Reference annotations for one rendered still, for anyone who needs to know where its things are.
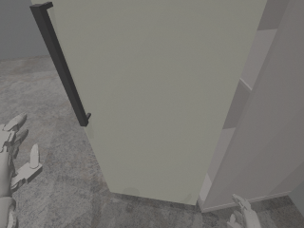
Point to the robot left hand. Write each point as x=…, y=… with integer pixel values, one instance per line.
x=10, y=140

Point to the handle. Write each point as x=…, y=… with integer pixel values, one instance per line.
x=40, y=14

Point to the fridge door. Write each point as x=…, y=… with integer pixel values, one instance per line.
x=158, y=78

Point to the robot right hand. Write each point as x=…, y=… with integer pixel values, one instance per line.
x=248, y=218

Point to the left robot forearm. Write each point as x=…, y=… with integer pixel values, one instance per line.
x=8, y=218

